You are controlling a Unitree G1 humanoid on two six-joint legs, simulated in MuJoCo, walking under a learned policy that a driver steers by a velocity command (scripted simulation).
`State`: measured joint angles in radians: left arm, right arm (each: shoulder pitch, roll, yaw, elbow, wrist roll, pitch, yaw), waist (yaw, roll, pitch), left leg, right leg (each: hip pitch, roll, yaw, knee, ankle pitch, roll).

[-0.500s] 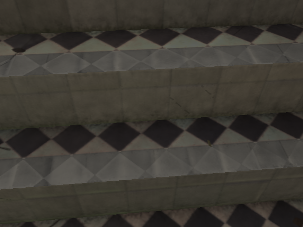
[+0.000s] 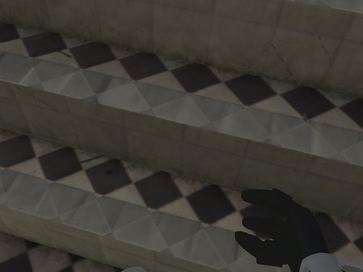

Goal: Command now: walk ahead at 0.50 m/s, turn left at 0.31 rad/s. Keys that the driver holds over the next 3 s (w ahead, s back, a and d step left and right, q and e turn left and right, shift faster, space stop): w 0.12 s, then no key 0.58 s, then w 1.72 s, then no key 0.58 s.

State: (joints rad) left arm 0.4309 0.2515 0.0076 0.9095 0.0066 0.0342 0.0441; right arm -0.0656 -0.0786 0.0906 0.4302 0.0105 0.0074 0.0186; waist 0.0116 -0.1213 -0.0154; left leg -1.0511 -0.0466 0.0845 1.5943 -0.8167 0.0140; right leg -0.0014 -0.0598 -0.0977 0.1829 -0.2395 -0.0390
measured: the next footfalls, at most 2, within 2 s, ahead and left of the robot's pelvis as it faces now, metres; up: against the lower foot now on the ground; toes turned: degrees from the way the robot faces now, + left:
left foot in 0.40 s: +0.20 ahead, +0.25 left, +0.22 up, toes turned +6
right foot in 1.00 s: +0.02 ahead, +0.05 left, +0.00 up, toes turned -3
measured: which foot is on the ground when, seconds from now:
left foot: up 0.00-0.38, down 0.40-1.00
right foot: down 0.00-0.44, up 0.46-0.98, down 1.00-1.00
